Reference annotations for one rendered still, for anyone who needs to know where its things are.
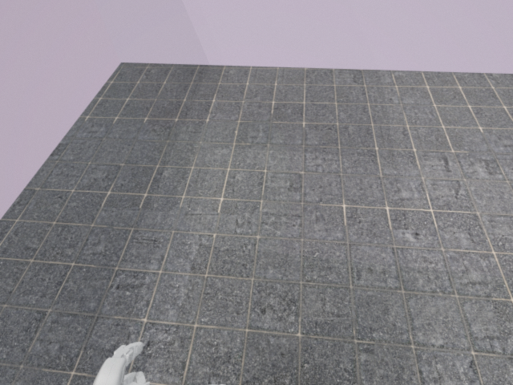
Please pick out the robot left hand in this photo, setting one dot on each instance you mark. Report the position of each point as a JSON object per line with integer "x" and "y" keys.
{"x": 112, "y": 372}

